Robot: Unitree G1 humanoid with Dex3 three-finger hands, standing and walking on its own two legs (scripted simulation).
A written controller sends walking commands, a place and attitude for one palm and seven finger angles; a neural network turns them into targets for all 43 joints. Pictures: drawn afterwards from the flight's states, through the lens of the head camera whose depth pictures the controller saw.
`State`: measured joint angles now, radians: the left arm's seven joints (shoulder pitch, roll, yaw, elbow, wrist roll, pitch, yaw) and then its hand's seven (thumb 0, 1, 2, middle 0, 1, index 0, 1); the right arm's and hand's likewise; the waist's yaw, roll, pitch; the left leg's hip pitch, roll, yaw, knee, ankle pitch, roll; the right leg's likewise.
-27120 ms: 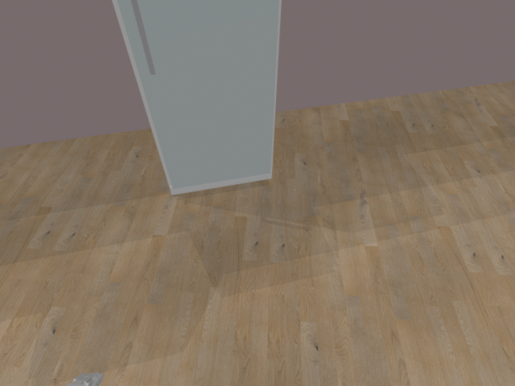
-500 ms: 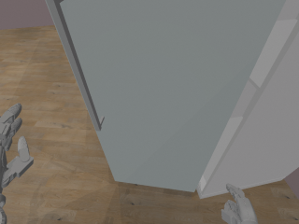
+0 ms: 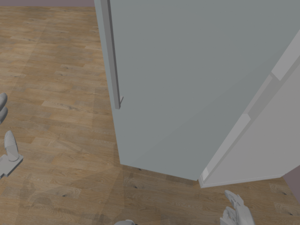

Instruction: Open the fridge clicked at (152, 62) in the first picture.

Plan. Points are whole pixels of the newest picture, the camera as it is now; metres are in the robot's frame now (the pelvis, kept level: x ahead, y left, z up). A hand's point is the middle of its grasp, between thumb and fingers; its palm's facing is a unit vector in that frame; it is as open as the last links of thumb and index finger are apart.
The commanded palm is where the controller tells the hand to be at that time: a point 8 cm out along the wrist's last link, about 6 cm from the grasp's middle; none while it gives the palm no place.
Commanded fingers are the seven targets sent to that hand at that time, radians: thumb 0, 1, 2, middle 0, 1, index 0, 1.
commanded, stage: step back with the hand held close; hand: left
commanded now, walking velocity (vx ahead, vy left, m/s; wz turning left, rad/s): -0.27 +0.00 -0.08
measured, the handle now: (114, 55) +0.53 +0.17 +0.17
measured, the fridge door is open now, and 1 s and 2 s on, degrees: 70 70 70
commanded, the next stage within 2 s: stop stepping back and stand still in 0.68 s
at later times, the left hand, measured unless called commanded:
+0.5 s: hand out of the picture +0.16 +0.29 +0.17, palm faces +0.36 -0.84 -0.41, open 7.5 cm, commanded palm +0.09 +0.33 +0.19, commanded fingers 0.00 0.90 0.90 -0.20 -0.30 -0.20 -0.30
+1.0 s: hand out of the picture +0.05 +0.32 +0.18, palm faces +0.25 -0.84 -0.48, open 7.5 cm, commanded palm +0.01 +0.36 +0.19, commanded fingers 0.00 0.90 0.90 -0.20 -0.30 -0.20 -0.30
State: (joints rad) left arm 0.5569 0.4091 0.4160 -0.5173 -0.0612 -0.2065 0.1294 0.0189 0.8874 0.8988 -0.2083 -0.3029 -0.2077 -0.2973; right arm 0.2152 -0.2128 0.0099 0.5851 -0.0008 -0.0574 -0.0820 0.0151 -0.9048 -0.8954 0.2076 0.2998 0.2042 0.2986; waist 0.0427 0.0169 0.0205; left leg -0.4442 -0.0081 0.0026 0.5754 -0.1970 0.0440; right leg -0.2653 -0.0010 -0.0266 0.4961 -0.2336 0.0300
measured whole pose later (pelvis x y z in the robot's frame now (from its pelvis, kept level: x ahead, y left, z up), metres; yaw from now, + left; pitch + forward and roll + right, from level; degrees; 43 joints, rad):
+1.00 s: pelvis -0.16 +0.08 +0.01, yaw -6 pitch +2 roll -2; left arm 0.66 0.51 0.44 -0.63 -0.08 -0.18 0.12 0.02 0.89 0.90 -0.21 -0.30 -0.21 -0.30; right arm 0.26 -0.16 0.02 0.60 -0.04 -0.12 -0.05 0.01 -0.90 -0.90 0.21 0.30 0.21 0.30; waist 0.01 -0.06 -0.05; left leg -0.45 -0.05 0.05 0.34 -0.13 -0.02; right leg -0.07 0.07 -0.03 0.33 -0.41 -0.08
